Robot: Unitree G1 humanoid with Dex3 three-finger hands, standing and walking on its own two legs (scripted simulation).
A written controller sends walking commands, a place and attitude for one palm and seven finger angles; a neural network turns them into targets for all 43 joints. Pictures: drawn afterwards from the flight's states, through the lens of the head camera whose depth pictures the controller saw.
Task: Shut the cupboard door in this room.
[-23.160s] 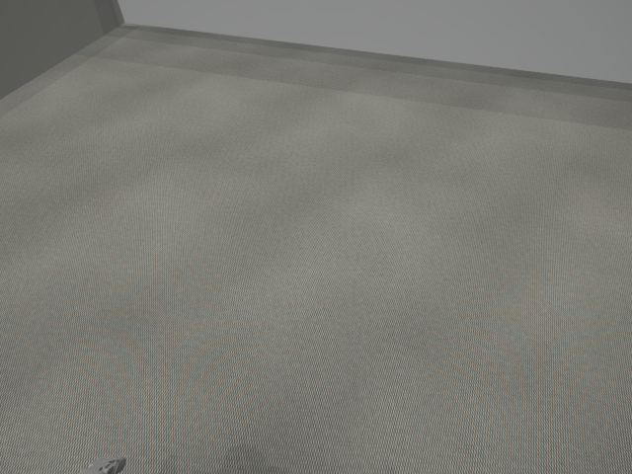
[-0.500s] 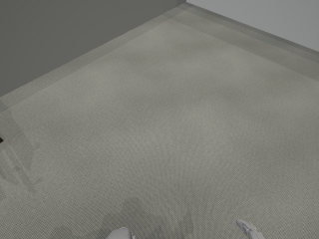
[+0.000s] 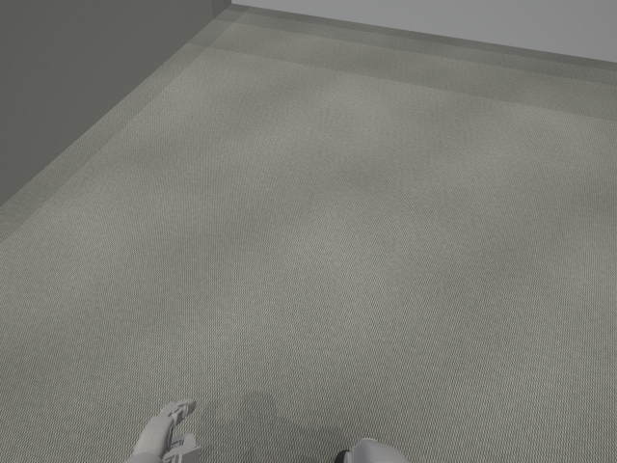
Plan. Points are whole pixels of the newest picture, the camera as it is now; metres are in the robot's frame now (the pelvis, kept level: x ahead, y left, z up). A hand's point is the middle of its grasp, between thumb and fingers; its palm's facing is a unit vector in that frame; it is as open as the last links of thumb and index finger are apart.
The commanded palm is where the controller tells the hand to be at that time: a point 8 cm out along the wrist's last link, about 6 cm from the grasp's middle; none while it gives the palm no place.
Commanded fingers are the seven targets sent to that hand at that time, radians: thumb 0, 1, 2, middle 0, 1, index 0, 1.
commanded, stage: walk around to get in front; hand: left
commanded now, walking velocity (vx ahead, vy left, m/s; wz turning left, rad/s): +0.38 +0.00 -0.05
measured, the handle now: out of the picture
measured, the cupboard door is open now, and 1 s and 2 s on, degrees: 82 82 82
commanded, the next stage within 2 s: walk to a spot facing it in 1.80 s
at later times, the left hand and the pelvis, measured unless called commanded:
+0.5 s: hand out of the picture +0.11 +0.18 -0.16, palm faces +0.14 -0.98 -0.15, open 7.4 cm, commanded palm none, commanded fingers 0.00 0.90 0.90 -0.20 -0.30 -0.20 -0.30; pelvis +0.20 +0.02 +0.01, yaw +1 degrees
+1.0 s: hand (223, 229) +0.56 +0.17 -0.14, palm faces -0.13 -0.97 -0.22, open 7.4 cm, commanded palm none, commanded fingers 0.00 0.90 0.90 -0.20 -0.30 -0.20 -0.30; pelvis +0.41 +0.00 +0.01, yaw -5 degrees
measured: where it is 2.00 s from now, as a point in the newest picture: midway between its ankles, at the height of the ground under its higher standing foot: (314, 274)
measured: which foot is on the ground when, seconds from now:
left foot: up 0.00-0.50, down 0.52-1.00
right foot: down 0.00-0.52, up 0.54-1.00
